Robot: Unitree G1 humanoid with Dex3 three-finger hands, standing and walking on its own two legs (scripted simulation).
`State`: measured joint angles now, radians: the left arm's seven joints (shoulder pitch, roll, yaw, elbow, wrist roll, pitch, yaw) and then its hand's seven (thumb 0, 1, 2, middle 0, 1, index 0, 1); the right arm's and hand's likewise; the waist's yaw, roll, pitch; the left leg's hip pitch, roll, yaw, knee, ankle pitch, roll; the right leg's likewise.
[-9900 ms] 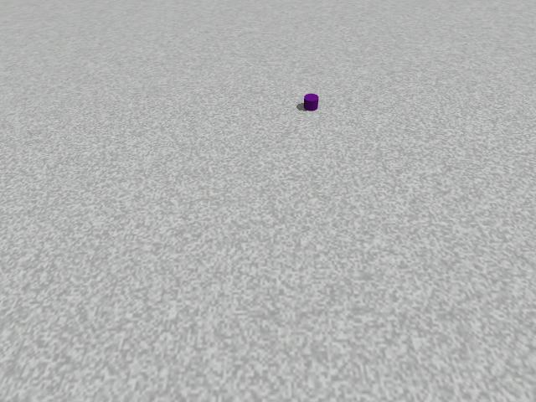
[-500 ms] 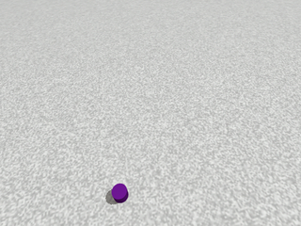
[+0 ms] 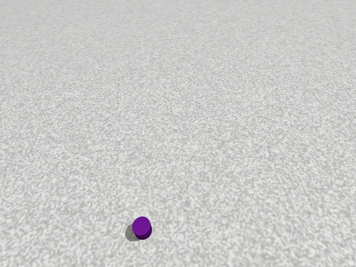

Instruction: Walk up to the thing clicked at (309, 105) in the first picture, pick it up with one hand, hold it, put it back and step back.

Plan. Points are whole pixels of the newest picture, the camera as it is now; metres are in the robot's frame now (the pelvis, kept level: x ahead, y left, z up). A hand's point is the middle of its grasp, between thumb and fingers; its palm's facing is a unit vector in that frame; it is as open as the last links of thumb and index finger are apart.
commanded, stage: rise first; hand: left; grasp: from above
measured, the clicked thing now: (142, 228) +0.46 +0.24 -0.75
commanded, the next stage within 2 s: none
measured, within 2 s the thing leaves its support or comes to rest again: neither
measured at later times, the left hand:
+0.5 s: hand out of the picture +0.14 +0.26 -0.18, palm faces -0.07 -0.91 -0.41, open 11.8 cm
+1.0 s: hand out of the picture +0.12 +0.26 -0.23, palm faces -0.18 -0.86 -0.48, open 14.2 cm
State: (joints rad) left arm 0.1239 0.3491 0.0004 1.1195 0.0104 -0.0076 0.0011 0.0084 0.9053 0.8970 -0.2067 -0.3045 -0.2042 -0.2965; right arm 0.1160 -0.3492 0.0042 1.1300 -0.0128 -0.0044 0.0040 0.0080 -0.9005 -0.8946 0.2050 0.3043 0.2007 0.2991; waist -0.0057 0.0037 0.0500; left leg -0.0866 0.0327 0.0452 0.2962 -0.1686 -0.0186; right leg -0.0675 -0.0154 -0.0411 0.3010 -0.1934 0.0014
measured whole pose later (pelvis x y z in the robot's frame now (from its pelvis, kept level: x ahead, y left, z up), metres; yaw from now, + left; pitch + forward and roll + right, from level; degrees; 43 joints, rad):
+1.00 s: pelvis -0.01 +0.02 -0.10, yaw +1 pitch +18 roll -2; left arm 0.26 0.30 0.10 0.45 0.27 0.22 0.03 0.00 -0.53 0.98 -0.07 -1.07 -0.07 -1.07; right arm 0.20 -0.23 -0.02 0.55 0.01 -0.14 -0.03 0.01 -0.89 -0.89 0.20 0.30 0.20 0.30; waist -0.03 0.01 -0.11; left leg -0.93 0.04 0.00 1.14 -0.53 0.00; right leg -0.87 -0.03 -0.05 1.11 -0.54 0.01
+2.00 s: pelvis -0.11 +0.02 -0.39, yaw -5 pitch +35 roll -7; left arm -0.80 0.68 0.09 1.21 1.15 -0.21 0.26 0.00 -0.54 1.03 -0.07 -1.06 -0.08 -1.05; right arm 0.17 -0.26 -0.02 0.75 -0.06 -0.04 0.07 0.01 -0.90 -0.90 0.20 0.30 0.20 0.30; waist -0.16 0.00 -0.10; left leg -2.16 0.06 -0.08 2.19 -0.65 0.03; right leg -2.07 -0.02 -0.07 2.14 -0.67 0.01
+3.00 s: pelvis -0.10 +0.02 -0.45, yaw -8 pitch +34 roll -9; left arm -0.99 0.83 0.11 1.41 1.25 -0.22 0.33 0.00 -0.52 0.98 -0.07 -1.07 -0.09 -1.04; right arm 0.16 -0.28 0.09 0.72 -0.14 -0.03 0.14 0.00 -0.91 -0.90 0.20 0.30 0.20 0.30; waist -0.25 -0.03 0.00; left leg -2.33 0.07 -0.14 2.40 -0.68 0.02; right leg -2.22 0.00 -0.11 2.32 -0.69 0.01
